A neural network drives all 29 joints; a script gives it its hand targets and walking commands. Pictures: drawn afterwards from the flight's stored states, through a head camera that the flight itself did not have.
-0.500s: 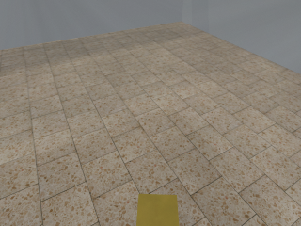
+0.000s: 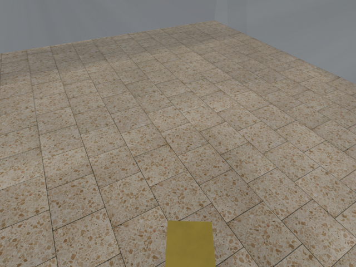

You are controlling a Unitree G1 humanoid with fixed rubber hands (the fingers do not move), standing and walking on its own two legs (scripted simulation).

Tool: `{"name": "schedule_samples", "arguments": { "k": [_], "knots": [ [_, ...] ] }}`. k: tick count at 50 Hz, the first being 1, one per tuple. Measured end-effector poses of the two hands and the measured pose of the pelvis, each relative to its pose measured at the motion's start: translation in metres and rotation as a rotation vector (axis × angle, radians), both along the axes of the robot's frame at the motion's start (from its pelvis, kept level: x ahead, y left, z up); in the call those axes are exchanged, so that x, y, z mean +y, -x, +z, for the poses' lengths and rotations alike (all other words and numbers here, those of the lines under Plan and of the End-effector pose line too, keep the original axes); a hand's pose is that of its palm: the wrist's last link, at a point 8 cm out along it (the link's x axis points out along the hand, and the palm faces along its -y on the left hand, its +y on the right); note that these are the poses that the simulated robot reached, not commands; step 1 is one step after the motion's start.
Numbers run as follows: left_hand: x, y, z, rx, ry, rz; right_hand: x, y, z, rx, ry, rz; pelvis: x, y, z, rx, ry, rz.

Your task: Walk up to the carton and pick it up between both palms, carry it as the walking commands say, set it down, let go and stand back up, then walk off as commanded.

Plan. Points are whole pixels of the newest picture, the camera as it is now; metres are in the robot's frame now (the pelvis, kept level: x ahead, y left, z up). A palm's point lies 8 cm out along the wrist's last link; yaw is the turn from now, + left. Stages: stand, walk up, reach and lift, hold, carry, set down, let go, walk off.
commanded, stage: stand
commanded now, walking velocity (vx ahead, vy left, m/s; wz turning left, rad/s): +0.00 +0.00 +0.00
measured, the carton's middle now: (188, 252) +0.38 -0.05 -0.65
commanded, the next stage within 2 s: walk off in 0.72 s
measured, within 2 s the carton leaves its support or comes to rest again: neither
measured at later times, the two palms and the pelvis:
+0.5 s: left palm out of the picture -0.07 +0.23 -0.15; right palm out of the picture -0.06 -0.19 -0.14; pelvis -0.02 +0.02 +0.00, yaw +0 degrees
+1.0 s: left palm out of the picture -0.09 +0.23 -0.15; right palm out of the picture -0.06 -0.19 -0.14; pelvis -0.03 +0.03 +0.00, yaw +0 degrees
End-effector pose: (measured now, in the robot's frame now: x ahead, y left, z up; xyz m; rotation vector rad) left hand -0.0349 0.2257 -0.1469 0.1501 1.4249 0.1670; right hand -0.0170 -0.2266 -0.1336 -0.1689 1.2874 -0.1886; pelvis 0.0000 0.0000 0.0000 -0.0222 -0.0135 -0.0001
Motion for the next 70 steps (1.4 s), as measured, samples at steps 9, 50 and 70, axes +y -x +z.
{"name": "schedule_samples", "arguments": {
  "k": [9,50,70],
  "knots": [
    [-0.002,0.02,-0.004,0.048,0.022,0.006,0.01,0.019,-0.002,0.039,-0.003,-0.012,0.007,0.008,0.0,-0.006,-0.003,-0.003],
    [0.003,0.054,-0.008,0.121,0.05,0.013,0.04,0.043,-0.005,0.077,-0.025,-0.046,0.026,0.028,-0.002,-0.005,-0.01,-0.008],
    [0.0,0.04,0.006,-0.099,-0.068,-0.054,-0.028,0.093,-0.015,0.042,0.05,-0.051,-0.005,0.108,-0.009,0.005,0.018,-0.031]
  ]
}}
